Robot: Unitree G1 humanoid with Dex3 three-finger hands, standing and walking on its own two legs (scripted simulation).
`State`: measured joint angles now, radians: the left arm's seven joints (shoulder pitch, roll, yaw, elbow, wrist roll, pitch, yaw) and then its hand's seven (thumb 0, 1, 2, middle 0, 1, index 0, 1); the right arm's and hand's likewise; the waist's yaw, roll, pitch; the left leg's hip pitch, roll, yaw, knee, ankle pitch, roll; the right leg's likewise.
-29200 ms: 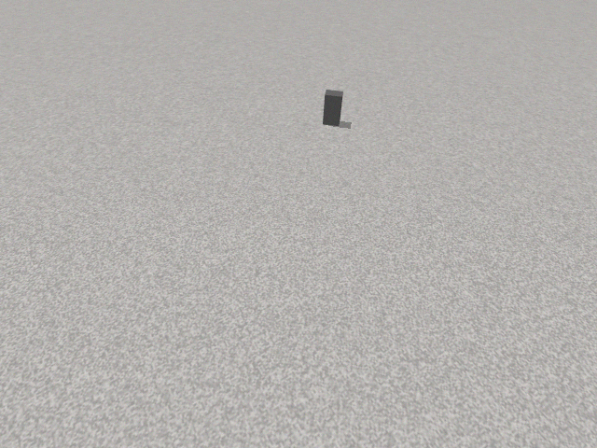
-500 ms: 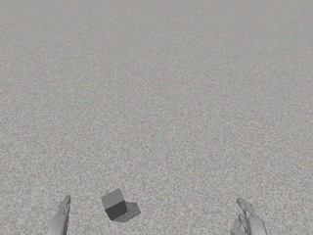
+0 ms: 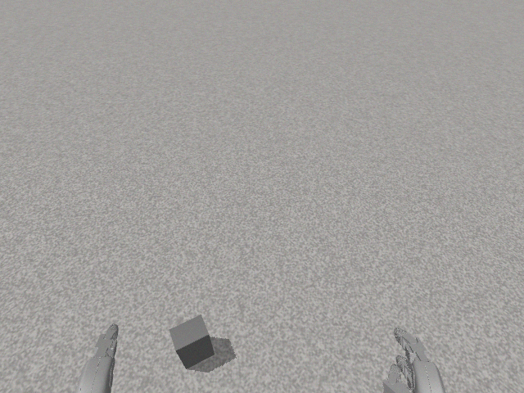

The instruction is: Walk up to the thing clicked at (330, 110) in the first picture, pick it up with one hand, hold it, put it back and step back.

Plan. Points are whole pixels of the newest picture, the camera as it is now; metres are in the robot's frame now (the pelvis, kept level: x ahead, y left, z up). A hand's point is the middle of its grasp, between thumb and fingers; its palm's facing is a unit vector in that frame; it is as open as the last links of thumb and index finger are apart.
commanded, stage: home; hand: left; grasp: from the side
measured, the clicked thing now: (193, 342) +0.41 +0.21 -0.62
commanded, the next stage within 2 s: stand in 0.62 s
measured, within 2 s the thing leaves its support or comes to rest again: neither
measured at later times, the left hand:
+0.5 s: hand (137, 390) +0.17 +0.19 -0.05, palm faces +0.10 -0.96 -0.27, open 17.6 cm
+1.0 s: hand (136, 392) +0.16 +0.19 -0.05, palm faces +0.08 -0.96 -0.29, open 13.6 cm
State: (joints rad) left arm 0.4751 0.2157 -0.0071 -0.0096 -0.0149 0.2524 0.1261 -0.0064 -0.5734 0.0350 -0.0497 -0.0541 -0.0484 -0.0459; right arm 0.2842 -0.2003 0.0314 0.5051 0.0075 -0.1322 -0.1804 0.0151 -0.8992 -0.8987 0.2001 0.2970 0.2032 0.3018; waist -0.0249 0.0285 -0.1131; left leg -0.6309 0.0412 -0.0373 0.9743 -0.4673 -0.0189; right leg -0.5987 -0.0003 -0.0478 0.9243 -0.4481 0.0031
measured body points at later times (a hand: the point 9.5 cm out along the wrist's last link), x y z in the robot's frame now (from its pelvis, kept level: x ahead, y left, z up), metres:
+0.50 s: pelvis +0.00 +0.00 +0.00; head +0.01 +0.01 +0.45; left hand +0.16 +0.23 -0.03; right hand +0.16 -0.24 -0.06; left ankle +0.02 +0.13 -0.69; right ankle +0.01 -0.12 -0.69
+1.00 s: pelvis -0.01 +0.00 +0.00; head +0.01 +0.01 +0.45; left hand +0.16 +0.24 -0.03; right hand +0.15 -0.23 -0.07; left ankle +0.02 +0.13 -0.69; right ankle +0.01 -0.12 -0.69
